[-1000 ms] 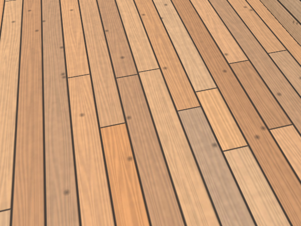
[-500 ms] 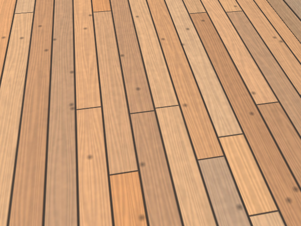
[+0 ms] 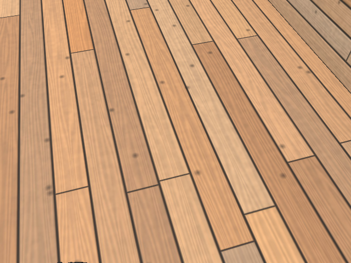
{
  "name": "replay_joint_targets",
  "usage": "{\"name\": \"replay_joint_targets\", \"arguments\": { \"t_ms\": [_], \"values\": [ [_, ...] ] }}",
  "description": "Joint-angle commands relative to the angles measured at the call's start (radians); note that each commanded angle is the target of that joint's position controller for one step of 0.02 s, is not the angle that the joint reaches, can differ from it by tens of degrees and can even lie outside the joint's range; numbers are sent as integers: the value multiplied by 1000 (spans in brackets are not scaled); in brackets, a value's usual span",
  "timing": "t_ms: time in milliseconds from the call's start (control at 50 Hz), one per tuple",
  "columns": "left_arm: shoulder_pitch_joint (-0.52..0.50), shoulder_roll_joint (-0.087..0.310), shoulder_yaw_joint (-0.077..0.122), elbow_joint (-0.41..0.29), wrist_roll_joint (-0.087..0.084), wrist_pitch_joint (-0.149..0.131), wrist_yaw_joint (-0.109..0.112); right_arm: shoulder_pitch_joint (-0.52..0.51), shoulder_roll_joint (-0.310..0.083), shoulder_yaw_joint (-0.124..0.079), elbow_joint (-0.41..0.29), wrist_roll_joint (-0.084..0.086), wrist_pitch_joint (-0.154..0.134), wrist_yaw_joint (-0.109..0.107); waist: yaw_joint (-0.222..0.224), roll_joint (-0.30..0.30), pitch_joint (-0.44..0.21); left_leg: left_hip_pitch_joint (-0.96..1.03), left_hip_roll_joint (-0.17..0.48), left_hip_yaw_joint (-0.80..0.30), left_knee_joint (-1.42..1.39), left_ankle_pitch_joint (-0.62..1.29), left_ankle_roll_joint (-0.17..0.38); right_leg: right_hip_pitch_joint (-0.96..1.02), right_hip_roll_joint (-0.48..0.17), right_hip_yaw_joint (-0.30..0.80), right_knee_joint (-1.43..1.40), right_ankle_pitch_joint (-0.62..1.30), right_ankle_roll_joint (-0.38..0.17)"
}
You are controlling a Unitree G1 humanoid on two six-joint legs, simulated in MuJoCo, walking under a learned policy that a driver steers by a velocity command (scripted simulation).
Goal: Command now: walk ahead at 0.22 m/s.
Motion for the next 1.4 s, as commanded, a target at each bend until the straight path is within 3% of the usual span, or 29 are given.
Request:
{"name": "replay_joint_targets", "arguments": {
  "t_ms": [20, 40, 80, 120, 180, 260, 340, 360, 400, 500, 560, 620, 680, 720, 740, 760, 780, 820, 880, 980, 1080, 1140, 1180, 1200, 1220, 1240, 1260, 1300, 1400],
  "values": [
    [331, 256, 61, 44, 42, -1, 16, 122, -32, 12, -42, -20, -17, 4, 108, -159, -370, -454, 5, -17, 703, 146, -24, 819, -340, 359, 94, 794, -257],
    [357, 181, 37, 53, 18, 11, 12, 173, -37, 14, -8, -1, -25, 12, 116, -190, -511, -515, -30, -160, 857, -296, -40, 868, -407, 505, 49, 796, -326],
    [189, 144, 23, 20, -7, 25, 12, 13, -129, -13, -45, 31, -9, 6, 99, -62, -287, -602, 63, -142, 878, -220, -38, 587, -308, 338, -48, 377, -240],
    [64, 93, 3, 6, 10, 29, 18, -37, -105, -20, -53, 9, 30, -18, 39, -26, -144, -502, 127, -125, 731, -110, -47, 280, -237, 232, -151, 145, -185],
    [27, 107, 8, 17, 34, 36, 22, 4, -42, -9, -40, -3, 61, -35, 4, -93, -127, -330, 111, -80, 516, -27, -51, 113, -176, 136, -209, 51, -174],
    [38, 118, 7, 36, 14, 53, 40, -38, -62, -12, -39, -9, 72, -35, 13, -86, -150, -226, 100, -59, 302, 171, -36, 108, -169, 137, -237, -279, -148],
    [91, 79, -9, 73, 4, 71, 45, -84, -98, -15, -53, -35, 70, -30, 29, -11, -17, -189, 151, -116, 39, 234, 24, 47, -78, 115, -191, -631, -8],
    [144, 82, -3, 76, 3, 74, 48, -113, -166, -29, -48, -18, 68, -34, 92, 108, 18, -297, 156, -126, 26, 76, 51, 95, -13, 52, -167, -561, 20],
    [131, 90, -1, 84, 6, 82, 59, -136, -90, -16, -33, -19, 49, -27, 83, 157, 36, -450, 132, -125, -53, -74, 26, 263, 4, 17, -87, -412, 32],
    [148, 78, -1, 116, 6, 84, 59, -128, -77, -12, -14, -9, 20, -23, 74, 97, -17, -338, 114, -100, 1, 178, 1, 285, -7, 15, -52, -256, 14],
    [149, 88, 7, 130, -12, 86, 59, -81, -110, -26, 2, 5, 28, -27, 54, 99, -16, -322, 109, -113, -2, -103, 55, 224, 37, -34, 17, -533, 2],
    [116, 62, 7, 117, -21, 59, 51, -11, -142, -39, 7, 20, 10, -26, 24, 155, 63, -266, 234, -305, -97, -287, 148, 48, 54, -53, 149, -573, -9],
    [121, 51, 9, 108, -24, 16, 34, -17, -145, -44, 7, 28, -14, -19, 51, 198, 82, -222, 338, -460, -107, -92, 211, 19, 29, -27, 191, -477, -40],
    [268, 71, 23, 162, -30, 1, 32, -135, -134, -41, -34, 36, -12, -9, 144, 158, 41, -360, 250, -347, -26, 62, 155, 294, 29, -13, 22, -407, -53],
    [382, 129, 43, 199, -27, 0, 39, -217, -105, -34, -72, 37, -15, -6, 194, 62, 27, -512, 159, -230, 135, 147, 97, 470, -55, 107, -67, -402, -70],
    [505, 243, 75, 230, -25, 2, 42, -233, -27, -18, -112, 32, -28, -7, 212, -215, -23, -721, 3, -37, 466, 88, 17, 676, -238, 408, -200, -451, -147],
    [551, 211, 62, 237, -8, -3, 40, -231, -62, -27, -115, 31, -41, -9, 223, -228, -32, -852, -8, -126, 709, -134, 13, 716, -384, 622, -245, -356, -221],
    [425, 105, 25, 193, -4, -13, 42, -163, -65, -36, -78, 52, -45, 5, 131, -72, 10, -912, 70, -218, 851, 1, 67, 679, -338, 420, -213, -249, -155],
    [361, 66, 5, 176, 1, -8, 36, -189, -43, -43, -79, 41, -28, 16, 100, -56, 39, -857, 120, -175, 739, 188, 80, 588, -246, 144, -244, -47, -65],
    [356, 132, 15, 165, 15, 4, 62, -339, 14, -19, -170, 27, -7, 42, 109, -21, 87, -799, 120, -82, 491, 359, 32, 468, -216, -32, -324, 11, -73],
    [410, 157, 27, 169, -8, 12, 68, -473, 2, -6, -255, 25, 1, 72, 129, -20, 116, -718, 97, 14, 303, 405, 64, 516, -240, -150, -309, 110, -60],
    [385, 194, 41, 151, -17, 24, 72, -435, -49, -27, -281, 24, 5, 87, 64, -72, 48, -572, 22, 80, 282, 311, 119, 589, -259, -204, -142, 580, -37],
    [343, 223, 49, 127, -20, 38, 75, -213, -133, -71, -240, 26, 13, 84, -64, -95, -78, -274, -46, 95, 239, 292, 173, 538, -246, -217, 164, 736, -12],
    [334, 220, 47, 111, -15, 34, 75, -58, -200, -108, -203, 27, 23, 65, -140, -54, -149, 4, -24, -1, 192, 290, 212, 346, -207, -215, 426, 542, 25],
    [404, 72, 10, 70, 20, 14, 56, -20, -287, -120, -193, 30, 27, 45, -43, 230, -237, 329, 242, -486, 159, 204, 350, -72, -36, -186, 835, -458, 77],
    [365, 77, 0, 20, -23, -37, 39, 4, -277, -103, -219, 12, 15, 45, -42, 212, -404, 414, 387, -932, -70, 5, 458, -222, 70, 70, 1029, -676, 72],
    [222, 149, 23, -22, -61, -63, 35, -39, -214, -86, -220, -2, 0, 46, -67, 144, -260, 320, 353, -808, -121, 132, 388, -323, 18, 124, 1032, -596, 48],
    [224, 164, 33, -10, -34, -61, 55, -218, -146, -64, -264, 3, -23, 53, 42, 1, -98, -22, 267, -508, -97, 544, 317, -212, -62, 109, 883, -471, 48],
    [248, 130, 47, -45, 11, 19, 76, -233, -166, -61, -277, -8, -24, 31, 117, 42, -84, -334, 173, -264, -92, 921, 286, -26, -72, 70, 636, -380, 110]
  ]
}}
